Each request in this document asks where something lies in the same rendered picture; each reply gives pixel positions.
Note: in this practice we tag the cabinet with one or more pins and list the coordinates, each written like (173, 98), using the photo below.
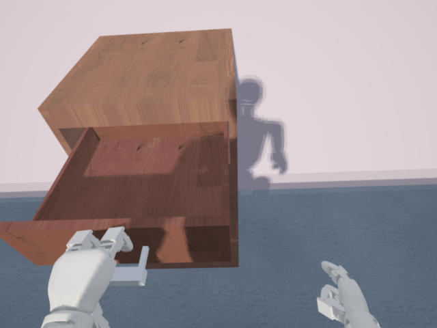
(152, 78)

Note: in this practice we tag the right robot forearm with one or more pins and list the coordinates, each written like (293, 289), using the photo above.
(360, 319)

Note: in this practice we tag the drawer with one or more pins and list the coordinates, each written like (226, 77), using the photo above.
(167, 184)

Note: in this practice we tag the robot right hand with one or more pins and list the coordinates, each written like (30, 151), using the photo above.
(336, 303)

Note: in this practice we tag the left robot forearm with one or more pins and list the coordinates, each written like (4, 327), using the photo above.
(68, 319)

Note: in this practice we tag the handle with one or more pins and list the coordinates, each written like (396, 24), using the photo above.
(131, 275)

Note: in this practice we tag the robot left hand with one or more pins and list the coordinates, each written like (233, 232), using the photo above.
(81, 275)

